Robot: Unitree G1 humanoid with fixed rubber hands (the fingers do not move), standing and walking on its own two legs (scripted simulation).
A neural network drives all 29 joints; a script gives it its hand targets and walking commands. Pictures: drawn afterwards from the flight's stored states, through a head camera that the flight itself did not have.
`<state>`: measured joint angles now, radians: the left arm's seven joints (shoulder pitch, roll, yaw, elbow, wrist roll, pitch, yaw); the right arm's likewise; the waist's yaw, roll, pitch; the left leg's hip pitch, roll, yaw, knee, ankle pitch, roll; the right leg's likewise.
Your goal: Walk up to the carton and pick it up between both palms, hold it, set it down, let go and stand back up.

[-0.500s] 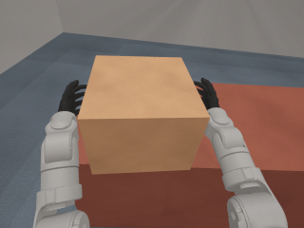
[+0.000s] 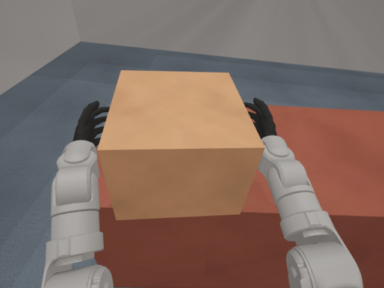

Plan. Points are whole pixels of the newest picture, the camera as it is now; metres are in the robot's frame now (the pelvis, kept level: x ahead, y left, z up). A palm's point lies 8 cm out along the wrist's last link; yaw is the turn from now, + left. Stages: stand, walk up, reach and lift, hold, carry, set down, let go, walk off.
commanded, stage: hold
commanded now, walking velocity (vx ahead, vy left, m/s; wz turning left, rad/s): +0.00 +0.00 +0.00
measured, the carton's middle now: (177, 139) +0.42 +0.00 +0.13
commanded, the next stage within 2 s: none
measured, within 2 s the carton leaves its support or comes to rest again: neither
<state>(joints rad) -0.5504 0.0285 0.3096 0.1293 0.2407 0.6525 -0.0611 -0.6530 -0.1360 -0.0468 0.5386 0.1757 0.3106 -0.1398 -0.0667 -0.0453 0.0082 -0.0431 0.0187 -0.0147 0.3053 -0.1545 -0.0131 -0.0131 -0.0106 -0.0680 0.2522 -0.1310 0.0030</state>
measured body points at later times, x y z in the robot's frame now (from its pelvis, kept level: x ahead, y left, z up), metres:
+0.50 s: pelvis +0.00 +0.00 +0.00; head -0.04 +0.02 +0.45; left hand +0.37 +0.18 +0.18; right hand +0.38 -0.18 +0.19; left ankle +0.02 +0.12 -0.75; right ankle +0.01 -0.12 -0.75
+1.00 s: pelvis +0.00 +0.00 +0.00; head -0.04 +0.02 +0.45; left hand +0.37 +0.18 +0.18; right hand +0.37 -0.18 +0.18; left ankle +0.02 +0.12 -0.75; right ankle +0.01 -0.12 -0.75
